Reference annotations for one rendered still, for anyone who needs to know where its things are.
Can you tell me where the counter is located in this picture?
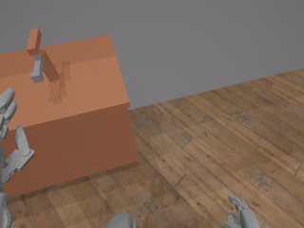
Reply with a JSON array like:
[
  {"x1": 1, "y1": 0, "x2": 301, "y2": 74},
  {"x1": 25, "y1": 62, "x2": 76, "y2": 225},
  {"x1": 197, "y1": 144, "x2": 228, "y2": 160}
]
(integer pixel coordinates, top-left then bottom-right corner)
[{"x1": 0, "y1": 28, "x2": 139, "y2": 198}]

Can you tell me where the robot right hand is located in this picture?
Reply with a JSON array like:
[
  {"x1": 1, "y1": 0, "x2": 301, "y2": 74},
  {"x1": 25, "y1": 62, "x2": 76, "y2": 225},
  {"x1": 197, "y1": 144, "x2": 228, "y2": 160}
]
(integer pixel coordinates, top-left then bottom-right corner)
[{"x1": 224, "y1": 195, "x2": 260, "y2": 228}]

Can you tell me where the robot left forearm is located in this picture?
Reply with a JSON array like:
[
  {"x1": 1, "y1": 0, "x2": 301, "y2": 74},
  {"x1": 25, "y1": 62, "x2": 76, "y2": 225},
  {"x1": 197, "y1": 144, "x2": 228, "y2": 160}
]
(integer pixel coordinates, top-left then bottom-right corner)
[{"x1": 0, "y1": 192, "x2": 13, "y2": 228}]

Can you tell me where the tap lever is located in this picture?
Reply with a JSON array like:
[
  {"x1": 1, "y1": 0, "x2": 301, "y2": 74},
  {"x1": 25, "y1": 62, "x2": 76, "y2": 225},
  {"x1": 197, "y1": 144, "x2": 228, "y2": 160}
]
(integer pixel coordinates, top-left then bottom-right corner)
[{"x1": 30, "y1": 52, "x2": 45, "y2": 84}]

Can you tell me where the robot left hand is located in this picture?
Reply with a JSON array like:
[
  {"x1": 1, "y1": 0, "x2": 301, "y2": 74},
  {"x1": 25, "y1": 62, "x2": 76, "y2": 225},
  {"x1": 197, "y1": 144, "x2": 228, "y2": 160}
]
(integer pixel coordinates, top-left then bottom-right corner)
[{"x1": 0, "y1": 87, "x2": 35, "y2": 193}]

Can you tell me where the robot left thigh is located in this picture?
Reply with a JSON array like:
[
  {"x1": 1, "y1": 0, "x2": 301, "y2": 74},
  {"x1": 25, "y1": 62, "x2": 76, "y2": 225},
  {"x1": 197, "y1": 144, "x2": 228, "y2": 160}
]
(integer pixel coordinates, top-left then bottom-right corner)
[{"x1": 105, "y1": 213, "x2": 137, "y2": 228}]

